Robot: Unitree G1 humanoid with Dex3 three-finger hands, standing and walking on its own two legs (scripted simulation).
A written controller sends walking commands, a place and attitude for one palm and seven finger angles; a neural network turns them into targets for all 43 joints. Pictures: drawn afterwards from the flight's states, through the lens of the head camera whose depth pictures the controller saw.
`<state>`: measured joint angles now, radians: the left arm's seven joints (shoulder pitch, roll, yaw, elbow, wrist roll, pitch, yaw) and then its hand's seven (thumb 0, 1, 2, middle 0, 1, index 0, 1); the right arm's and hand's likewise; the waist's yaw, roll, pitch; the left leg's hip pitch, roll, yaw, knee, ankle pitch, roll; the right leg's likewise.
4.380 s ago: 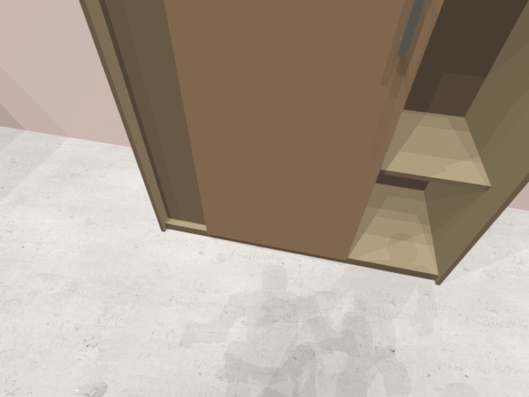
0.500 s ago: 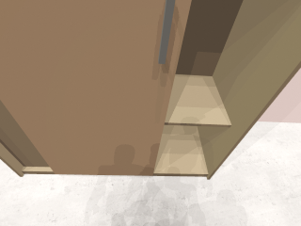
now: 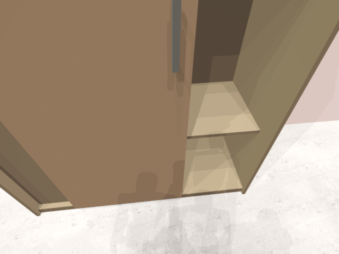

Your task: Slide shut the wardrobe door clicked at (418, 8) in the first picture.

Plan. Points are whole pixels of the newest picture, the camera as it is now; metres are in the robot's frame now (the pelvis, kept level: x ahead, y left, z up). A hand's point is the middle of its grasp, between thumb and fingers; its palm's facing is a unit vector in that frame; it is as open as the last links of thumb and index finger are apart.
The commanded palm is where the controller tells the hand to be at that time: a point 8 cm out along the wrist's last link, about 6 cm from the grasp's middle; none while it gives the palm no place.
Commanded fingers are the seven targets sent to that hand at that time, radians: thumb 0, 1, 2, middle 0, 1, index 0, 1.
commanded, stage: come to a stop and stand still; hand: left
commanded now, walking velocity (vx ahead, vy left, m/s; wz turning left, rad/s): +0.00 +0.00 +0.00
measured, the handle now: (174, 34) +0.55 +0.01 +0.27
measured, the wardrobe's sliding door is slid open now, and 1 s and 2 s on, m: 0.39 0.39 0.39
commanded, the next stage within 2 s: look again from close up in 1.22 s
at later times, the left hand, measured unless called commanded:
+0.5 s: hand out of the picture -0.09 +0.11 -0.17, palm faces +0.06 -0.99 -0.13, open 7.3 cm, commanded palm none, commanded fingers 0.00 0.90 0.90 -0.20 -0.30 -0.20 -0.30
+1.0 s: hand out of the picture -0.03 +0.11 -0.17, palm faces +0.05 -0.98 -0.18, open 7.3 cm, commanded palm none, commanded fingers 0.00 0.90 0.90 -0.20 -0.30 -0.20 -0.30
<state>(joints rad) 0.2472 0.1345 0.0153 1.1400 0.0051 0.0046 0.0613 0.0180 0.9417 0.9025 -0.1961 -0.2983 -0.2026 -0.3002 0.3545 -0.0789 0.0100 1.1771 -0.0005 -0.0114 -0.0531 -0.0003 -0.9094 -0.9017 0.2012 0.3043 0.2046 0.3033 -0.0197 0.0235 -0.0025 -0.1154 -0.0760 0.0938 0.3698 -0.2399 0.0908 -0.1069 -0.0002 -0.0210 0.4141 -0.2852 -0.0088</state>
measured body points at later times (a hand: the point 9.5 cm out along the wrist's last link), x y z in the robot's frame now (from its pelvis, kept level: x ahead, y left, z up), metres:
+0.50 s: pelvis -0.03 -0.02 +0.00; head -0.02 -0.02 +0.45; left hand -0.09 +0.17 -0.16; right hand -0.06 -0.24 -0.16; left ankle -0.02 +0.05 -0.74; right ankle -0.04 -0.11 -0.74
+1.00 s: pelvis -0.01 -0.05 +0.00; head -0.01 -0.05 +0.45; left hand -0.03 +0.16 -0.16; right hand -0.04 -0.25 -0.16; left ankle -0.02 +0.05 -0.74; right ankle -0.04 -0.11 -0.74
